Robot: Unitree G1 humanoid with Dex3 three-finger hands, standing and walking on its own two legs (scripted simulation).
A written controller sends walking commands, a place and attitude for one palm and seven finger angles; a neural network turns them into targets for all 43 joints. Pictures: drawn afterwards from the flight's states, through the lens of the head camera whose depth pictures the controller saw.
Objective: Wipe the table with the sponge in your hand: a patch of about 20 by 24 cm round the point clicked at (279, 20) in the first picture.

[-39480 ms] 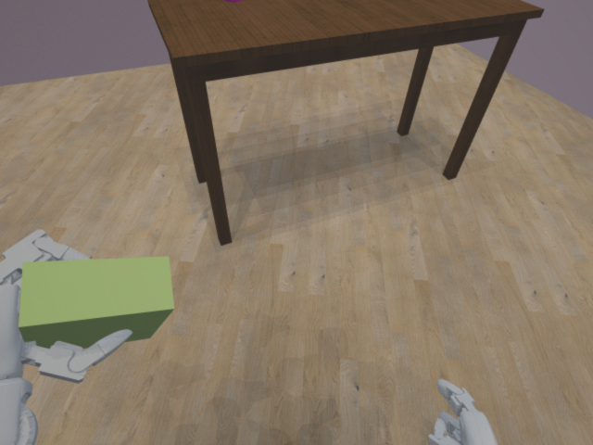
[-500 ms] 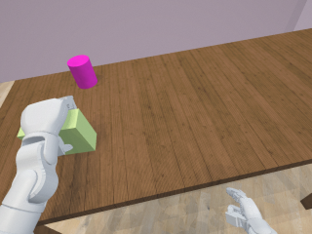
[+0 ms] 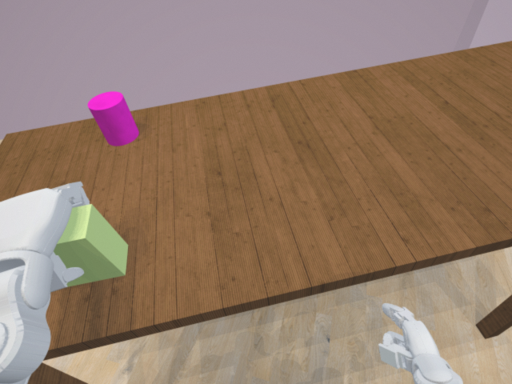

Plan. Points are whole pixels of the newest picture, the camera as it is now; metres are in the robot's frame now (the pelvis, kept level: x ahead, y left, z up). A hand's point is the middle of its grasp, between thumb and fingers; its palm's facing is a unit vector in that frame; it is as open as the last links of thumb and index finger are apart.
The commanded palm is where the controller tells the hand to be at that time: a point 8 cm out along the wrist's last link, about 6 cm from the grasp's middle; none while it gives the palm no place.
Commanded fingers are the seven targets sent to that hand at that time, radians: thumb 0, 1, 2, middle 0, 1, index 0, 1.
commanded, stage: lift the sponge slowly off the table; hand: left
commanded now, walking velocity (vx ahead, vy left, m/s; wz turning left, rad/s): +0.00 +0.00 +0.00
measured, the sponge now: (71, 257) +0.24 +0.31 +0.10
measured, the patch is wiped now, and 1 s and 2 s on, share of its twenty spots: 1.00 1.00 1.00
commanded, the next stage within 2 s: none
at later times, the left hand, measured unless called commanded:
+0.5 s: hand (45, 254) +0.21 +0.31 +0.15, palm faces +0.04 -0.04 -1.00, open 9.5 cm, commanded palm +0.18 +0.31 +0.21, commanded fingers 0.00 0.10 1.30 -1.20 -1.60 -1.20 -1.60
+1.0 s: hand (34, 231) +0.23 +0.31 +0.18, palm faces +0.10 -0.03 -0.99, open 9.5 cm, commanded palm +0.19 +0.31 +0.25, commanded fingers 0.00 0.10 1.30 -1.20 -1.60 -1.20 -1.60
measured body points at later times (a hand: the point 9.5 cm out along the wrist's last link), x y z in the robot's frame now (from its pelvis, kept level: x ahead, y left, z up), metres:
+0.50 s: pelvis -0.02 -0.01 +0.00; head -0.03 -0.05 +0.45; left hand +0.21 +0.31 +0.21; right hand +0.21 -0.23 -0.09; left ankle -0.07 +0.09 -0.74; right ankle +0.00 -0.10 -0.74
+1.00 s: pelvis -0.04 +0.00 +0.00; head -0.05 -0.04 +0.45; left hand +0.22 +0.31 +0.24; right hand +0.22 -0.19 -0.08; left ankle -0.07 +0.09 -0.74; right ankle +0.00 -0.10 -0.74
